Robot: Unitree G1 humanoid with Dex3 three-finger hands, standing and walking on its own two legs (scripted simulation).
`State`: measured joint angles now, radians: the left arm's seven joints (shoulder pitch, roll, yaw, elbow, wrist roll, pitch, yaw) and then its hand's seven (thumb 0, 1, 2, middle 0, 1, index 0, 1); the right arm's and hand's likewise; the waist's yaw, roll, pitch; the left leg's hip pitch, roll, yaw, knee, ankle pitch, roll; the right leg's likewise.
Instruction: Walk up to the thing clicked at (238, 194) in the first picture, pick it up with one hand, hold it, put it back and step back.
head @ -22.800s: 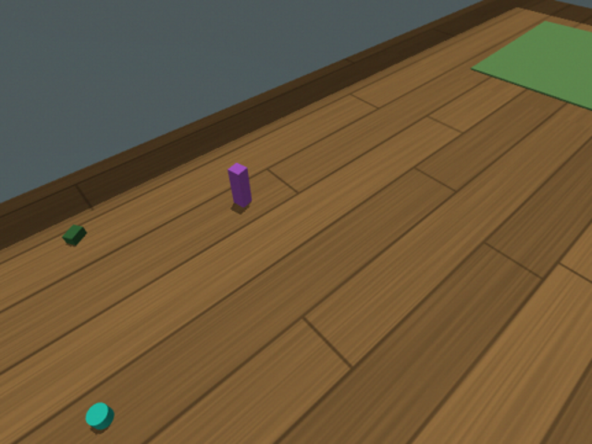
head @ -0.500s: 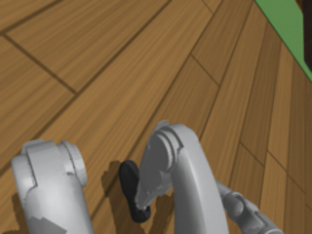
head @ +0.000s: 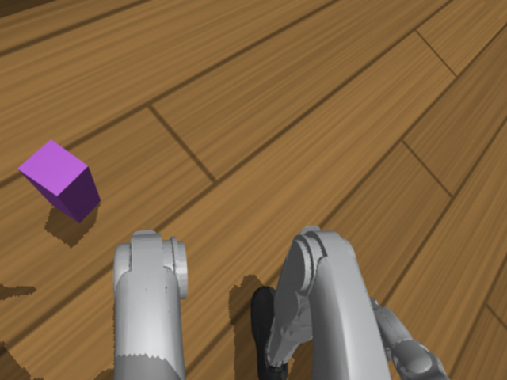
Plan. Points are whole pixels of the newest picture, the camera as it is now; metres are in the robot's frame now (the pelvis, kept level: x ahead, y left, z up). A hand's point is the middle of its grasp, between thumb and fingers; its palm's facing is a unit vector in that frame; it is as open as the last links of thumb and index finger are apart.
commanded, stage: home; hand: left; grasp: from the side
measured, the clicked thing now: (67, 188) +0.42 +0.31 -0.22
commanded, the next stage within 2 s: none
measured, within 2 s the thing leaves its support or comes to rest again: neither
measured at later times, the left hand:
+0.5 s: hand out of the picture +0.26 +0.35 +0.09, palm faces +0.33 -0.80 -0.50, open 16.4 cm
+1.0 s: hand out of the picture +0.25 +0.23 +0.30, palm faces +0.27 -0.90 -0.34, open 17.3 cm
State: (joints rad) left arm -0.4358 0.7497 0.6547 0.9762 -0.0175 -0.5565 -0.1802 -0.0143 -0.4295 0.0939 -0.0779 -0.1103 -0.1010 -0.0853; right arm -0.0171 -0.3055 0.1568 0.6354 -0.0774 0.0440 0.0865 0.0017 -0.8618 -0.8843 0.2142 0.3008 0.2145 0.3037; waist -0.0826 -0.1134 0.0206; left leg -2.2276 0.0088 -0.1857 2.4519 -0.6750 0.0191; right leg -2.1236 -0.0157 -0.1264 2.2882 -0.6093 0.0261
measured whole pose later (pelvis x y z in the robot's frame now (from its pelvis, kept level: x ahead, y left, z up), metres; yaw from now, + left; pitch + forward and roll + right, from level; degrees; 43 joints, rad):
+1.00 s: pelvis +0.10 +0.00 +0.37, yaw +9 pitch +14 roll -3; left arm 0.39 0.25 0.03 0.06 -0.03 0.27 0.20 -0.01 -0.51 0.07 -0.06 -0.06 -0.06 -0.05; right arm 0.28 -0.20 0.03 0.50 0.04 -0.03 -0.18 0.01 -0.90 -0.90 0.21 0.30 0.21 0.30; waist -0.05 0.03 -0.16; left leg -0.81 0.04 -0.04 1.10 -0.53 -0.01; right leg -0.78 -0.01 -0.06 1.02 -0.48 0.02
